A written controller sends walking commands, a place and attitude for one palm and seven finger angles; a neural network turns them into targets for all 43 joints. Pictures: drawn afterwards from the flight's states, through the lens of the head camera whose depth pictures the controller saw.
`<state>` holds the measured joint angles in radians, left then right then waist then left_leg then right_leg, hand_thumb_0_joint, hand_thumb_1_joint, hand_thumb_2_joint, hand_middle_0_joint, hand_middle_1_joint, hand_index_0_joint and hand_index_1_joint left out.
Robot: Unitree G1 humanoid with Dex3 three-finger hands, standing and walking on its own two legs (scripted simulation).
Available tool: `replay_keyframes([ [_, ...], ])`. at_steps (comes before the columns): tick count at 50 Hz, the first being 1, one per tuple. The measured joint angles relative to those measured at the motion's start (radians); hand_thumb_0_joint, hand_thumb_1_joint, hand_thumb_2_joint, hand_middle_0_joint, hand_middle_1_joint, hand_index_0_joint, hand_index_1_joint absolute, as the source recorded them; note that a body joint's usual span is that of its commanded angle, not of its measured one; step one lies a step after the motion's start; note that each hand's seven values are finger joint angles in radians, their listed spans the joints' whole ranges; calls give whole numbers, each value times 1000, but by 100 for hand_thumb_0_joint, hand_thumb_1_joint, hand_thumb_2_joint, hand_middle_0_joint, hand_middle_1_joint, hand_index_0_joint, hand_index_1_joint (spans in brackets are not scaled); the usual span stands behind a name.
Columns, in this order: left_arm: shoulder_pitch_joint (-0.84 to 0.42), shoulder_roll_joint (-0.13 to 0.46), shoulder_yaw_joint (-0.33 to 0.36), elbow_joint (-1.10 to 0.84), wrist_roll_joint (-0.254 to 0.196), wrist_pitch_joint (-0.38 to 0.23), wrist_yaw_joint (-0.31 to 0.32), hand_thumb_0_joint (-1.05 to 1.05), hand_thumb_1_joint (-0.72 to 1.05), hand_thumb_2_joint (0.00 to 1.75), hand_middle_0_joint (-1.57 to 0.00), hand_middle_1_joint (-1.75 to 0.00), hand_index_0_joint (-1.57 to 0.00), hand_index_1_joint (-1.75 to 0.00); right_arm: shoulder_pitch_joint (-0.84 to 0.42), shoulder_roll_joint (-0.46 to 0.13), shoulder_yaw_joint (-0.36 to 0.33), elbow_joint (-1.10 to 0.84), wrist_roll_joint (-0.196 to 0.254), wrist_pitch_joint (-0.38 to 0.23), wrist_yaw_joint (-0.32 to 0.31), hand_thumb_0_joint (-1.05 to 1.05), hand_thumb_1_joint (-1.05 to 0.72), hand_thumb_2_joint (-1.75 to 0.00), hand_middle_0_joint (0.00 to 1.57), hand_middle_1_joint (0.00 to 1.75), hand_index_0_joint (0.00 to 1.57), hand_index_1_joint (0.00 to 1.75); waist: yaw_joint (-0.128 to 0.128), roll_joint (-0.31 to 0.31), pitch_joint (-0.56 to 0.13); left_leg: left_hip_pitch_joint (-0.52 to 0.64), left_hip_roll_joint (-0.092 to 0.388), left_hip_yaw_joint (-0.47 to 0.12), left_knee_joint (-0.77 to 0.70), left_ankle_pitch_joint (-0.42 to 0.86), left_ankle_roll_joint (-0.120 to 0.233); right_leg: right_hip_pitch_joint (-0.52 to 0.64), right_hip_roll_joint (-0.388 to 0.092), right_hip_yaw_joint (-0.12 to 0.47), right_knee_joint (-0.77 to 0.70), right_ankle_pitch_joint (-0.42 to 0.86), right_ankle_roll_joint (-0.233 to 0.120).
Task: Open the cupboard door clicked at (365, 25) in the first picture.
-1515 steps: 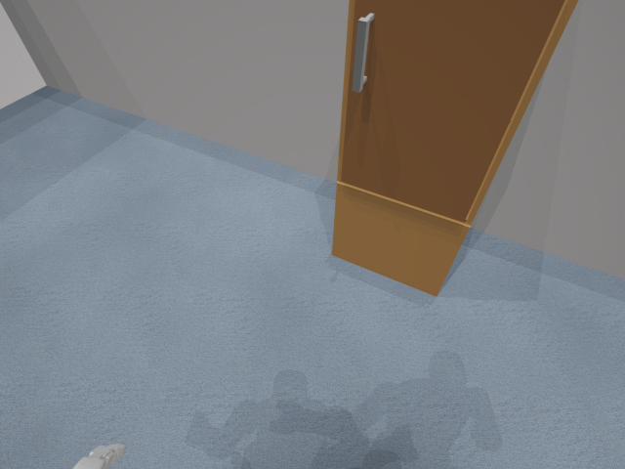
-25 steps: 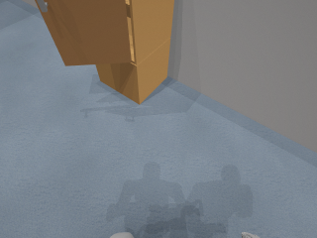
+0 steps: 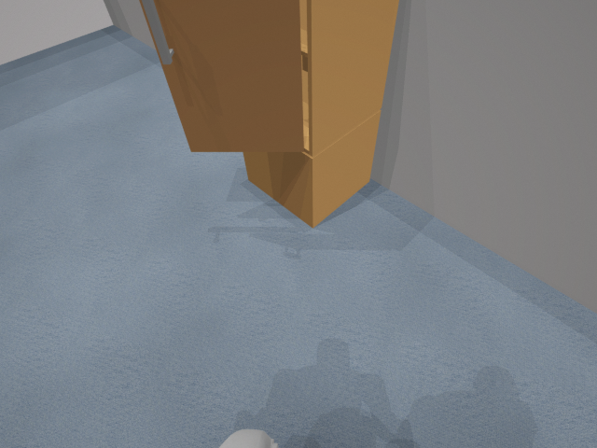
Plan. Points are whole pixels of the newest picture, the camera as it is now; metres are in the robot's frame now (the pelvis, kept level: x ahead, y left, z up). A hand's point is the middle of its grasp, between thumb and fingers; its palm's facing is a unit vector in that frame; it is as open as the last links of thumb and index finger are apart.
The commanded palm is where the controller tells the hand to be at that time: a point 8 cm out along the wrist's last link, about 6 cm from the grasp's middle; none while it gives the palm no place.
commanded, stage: take the last steps up to it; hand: left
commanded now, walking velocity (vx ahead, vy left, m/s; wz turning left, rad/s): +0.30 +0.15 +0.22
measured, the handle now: (160, 28) +1.01 +0.42 +0.09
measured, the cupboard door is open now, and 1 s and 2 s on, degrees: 43 43 43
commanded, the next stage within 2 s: come to a stop and stand still in 1.02 s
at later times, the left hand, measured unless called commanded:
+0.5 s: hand (133, 428) +0.17 +0.29 -0.17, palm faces +0.14 -0.97 -0.20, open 7.4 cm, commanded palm none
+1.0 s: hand (162, 327) +0.33 +0.29 -0.16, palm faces +0.14 -0.97 -0.21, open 7.2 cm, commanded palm none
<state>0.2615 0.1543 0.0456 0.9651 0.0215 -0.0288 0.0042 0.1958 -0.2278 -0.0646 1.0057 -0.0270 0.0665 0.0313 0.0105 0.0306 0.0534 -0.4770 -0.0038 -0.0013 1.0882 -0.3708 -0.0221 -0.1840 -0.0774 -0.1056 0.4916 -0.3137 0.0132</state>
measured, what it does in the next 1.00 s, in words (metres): walks ahead: left foot, then right foot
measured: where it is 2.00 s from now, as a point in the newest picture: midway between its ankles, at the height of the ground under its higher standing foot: (284, 378)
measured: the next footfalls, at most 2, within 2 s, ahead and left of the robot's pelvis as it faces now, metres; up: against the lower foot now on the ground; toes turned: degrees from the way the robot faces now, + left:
left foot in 0.28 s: +0.16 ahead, +0.19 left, +0.00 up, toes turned +12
right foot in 0.70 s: +0.35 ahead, +0.00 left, +0.00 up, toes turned -5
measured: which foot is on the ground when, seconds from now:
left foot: up 0.00-0.26, down 0.28-0.70, up 0.72-1.00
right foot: down 0.00-0.28, up 0.30-0.68, down 0.70-1.00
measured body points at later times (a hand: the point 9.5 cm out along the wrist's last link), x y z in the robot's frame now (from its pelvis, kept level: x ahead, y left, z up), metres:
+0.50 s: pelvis +0.14 +0.09 +0.00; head +0.18 +0.10 +0.45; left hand +0.16 +0.34 -0.15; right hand +0.21 -0.14 -0.15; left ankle +0.12 +0.18 -0.74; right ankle +0.18 -0.02 -0.68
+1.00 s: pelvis +0.34 +0.10 +0.01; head +0.37 +0.10 +0.46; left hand +0.32 +0.34 -0.14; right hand +0.38 -0.13 -0.15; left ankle +0.39 +0.26 -0.70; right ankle +0.31 +0.00 -0.74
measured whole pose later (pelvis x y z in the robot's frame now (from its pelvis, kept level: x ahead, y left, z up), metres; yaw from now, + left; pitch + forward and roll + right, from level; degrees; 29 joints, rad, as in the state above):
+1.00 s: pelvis +0.34 +0.10 +0.01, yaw +4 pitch +1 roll +1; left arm 0.30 0.17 0.06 1.08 0.02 -0.08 0.00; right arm 0.23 -0.17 -0.05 1.07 -0.03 -0.01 0.02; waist 0.01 0.00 0.04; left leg -0.49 0.09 0.07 0.76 -0.24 -0.04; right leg -0.11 -0.04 -0.15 0.32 -0.23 -0.03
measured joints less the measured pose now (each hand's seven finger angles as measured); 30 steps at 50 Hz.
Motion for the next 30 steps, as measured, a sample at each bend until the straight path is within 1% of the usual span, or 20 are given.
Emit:
replay_keyframes([
  [2,25,-7,0,19,1,-10,-1,0,90,90,-20,-30,-20,-30,5,-2,-5,3,1,-4,7,1,-90,-90,20,30,20,30,-5,-15,-5,-30,20,17,2,49,-14,38,-16,-15,-60,18,7],
  [4,46,-10,-1,39,2,-19,-2,0,90,90,-20,-30,-20,-30,8,-3,-9,4,2,-8,12,1,-90,-90,19,30,19,30,-4,-31,-6,-41,37,32,-54,72,-23,72,-33,-31,-104,27,15],
  [6,65,-12,0,58,5,-27,-3,0,90,90,-20,-30,-20,-30,5,-3,-9,5,4,-10,15,1,-90,-90,19,30,19,30,3,-44,-3,-39,49,48,-137,81,-27,100,-50,-49,-130,24,28],
  [9,93,-7,3,87,8,-29,-4,0,90,90,-20,-30,-20,-30,-13,0,-3,4,5,-16,20,1,-91,-90,19,30,19,30,21,-59,6,-14,55,74,-286,81,-21,131,-76,-70,-134,0,53],
  [12,123,5,11,117,10,-21,-4,0,90,90,-20,-30,-20,-30,-40,7,8,-8,6,-33,23,1,-91,-90,19,30,19,30,39,-75,15,48,44,105,-443,79,-1,146,-104,-79,-89,-53,86],
  [13,137,9,13,125,8,-15,-6,0,90,90,-20,-30,-20,-30,-45,8,12,-19,4,-48,22,1,-91,-90,19,30,19,30,38,-76,15,85,38,120,-509,88,8,139,-116,-78,-42,-85,92],
  [14,149,9,15,132,4,-7,-9,0,90,90,-20,-30,-20,-30,-48,3,14,-32,0,-67,18,1,-90,-90,19,30,19,30,33,-62,12,98,42,117,-536,151,30,104,-120,-78,53,-122,80],
  [15,145,16,17,140,1,7,-10,0,90,90,-20,-30,-20,-30,-56,11,13,-39,-3,-83,7,1,-90,-90,19,30,19,30,27,-67,20,86,37,121,-493,166,46,50,-124,-43,196,-172,60],
  [16,134,26,18,146,-1,22,-8,1,90,90,-20,-30,-20,-30,-60,23,15,-43,-5,-94,-3,1,-90,-90,19,30,19,30,26,-75,28,87,32,129,-460,139,56,-14,-114,1,351,-207,38],
  [17,120,35,19,148,-1,32,-5,1,90,90,-20,-30,-20,-30,-56,35,19,-45,-5,-101,-11,0,-90,-90,19,30,19,30,25,-80,29,98,29,135,-450,111,62,-81,-97,32,491,-211,20],
  [18,102,42,20,148,-1,37,-4,1,90,90,-20,-30,-20,-30,-48,46,22,-45,-6,-106,-18,0,-90,-90,19,30,19,30,25,-82,28,117,25,140,-462,92,66,-143,-82,46,595,-188,7],
  [19,81,46,23,144,0,39,-5,1,90,90,-20,-30,-20,-30,-37,57,26,-42,-6,-111,-24,0,-90,-90,19,30,19,30,24,-83,27,142,19,144,-487,87,67,-196,-72,48,660,-155,-1],
  [20,59,49,24,135,1,37,-6,1,90,90,-20,-30,-20,-30,-24,66,30,-35,-6,-115,-29,0,-90,-90,19,30,19,30,24,-82,26,170,14,148,-522,95,63,-240,-65,45,690,-123,-5],
  [22,18,47,25,112,2,29,-10,1,91,90,-20,-30,-20,-30,4,69,21,-20,-1,-125,-46,0,-93,-90,20,30,20,30,20,-76,21,228,-1,154,-594,113,68,-306,-56,37,673,-70,-6],
  [24,-21,40,23,85,2,24,-12,1,91,90,-20,-30,-19,-30,36,60,21,0,-2,-127,-45,-1,-94,-90,20,30,20,30,16,-67,12,284,-13,160,-659,123,76,-342,-49,26,592,-26,-5],
  [27,-76,29,19,50,2,20,-17,1,91,90,-19,-30,-19,-30,83,51,25,32,-4,-121,-39,-1,-94,-90,20,30,20,30,4,-55,2,354,-27,164,-723,122,76,-350,-42,13,425,25,-5],
  [30,-123,20,16,23,1,20,-22,1,91,90,-19,-30,-19,-30,126,50,29,62,-6,-114,-34,0,-93,-90,20,30,20,30,-13,-49,0,409,-37,169,-744,95,68,-325,-32,13,290,59,-8],
])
